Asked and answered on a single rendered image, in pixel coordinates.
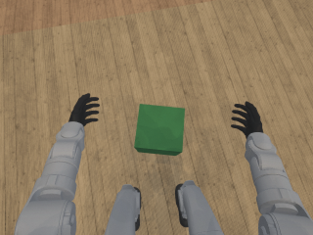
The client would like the robot right foot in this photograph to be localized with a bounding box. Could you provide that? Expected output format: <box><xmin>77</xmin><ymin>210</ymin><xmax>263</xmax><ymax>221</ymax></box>
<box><xmin>175</xmin><ymin>183</ymin><xmax>189</xmax><ymax>228</ymax></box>

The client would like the robot right forearm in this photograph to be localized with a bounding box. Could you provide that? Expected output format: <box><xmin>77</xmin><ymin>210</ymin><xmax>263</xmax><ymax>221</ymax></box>
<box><xmin>245</xmin><ymin>132</ymin><xmax>313</xmax><ymax>222</ymax></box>

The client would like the carton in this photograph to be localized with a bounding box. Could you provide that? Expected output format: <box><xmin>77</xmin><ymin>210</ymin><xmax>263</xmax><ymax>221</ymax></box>
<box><xmin>134</xmin><ymin>104</ymin><xmax>185</xmax><ymax>156</ymax></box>

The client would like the robot right upper arm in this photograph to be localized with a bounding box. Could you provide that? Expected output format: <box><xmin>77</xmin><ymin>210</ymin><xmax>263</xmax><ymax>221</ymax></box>
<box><xmin>258</xmin><ymin>212</ymin><xmax>313</xmax><ymax>235</ymax></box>

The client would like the left robot hand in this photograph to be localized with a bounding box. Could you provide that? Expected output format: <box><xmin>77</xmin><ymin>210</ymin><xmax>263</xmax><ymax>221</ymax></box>
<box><xmin>68</xmin><ymin>93</ymin><xmax>100</xmax><ymax>126</ymax></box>

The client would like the robot right thigh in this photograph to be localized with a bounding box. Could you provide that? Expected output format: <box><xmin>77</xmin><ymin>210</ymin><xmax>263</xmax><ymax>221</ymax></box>
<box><xmin>177</xmin><ymin>185</ymin><xmax>224</xmax><ymax>235</ymax></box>

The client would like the robot left upper arm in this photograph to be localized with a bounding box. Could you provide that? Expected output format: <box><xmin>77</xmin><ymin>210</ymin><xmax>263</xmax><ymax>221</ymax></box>
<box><xmin>17</xmin><ymin>199</ymin><xmax>77</xmax><ymax>235</ymax></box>

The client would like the right robot hand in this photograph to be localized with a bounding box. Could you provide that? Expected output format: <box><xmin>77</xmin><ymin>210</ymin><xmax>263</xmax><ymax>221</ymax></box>
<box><xmin>231</xmin><ymin>101</ymin><xmax>264</xmax><ymax>139</ymax></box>

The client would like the robot left forearm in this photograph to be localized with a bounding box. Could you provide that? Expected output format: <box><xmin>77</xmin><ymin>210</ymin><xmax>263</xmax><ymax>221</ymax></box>
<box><xmin>14</xmin><ymin>121</ymin><xmax>85</xmax><ymax>235</ymax></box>

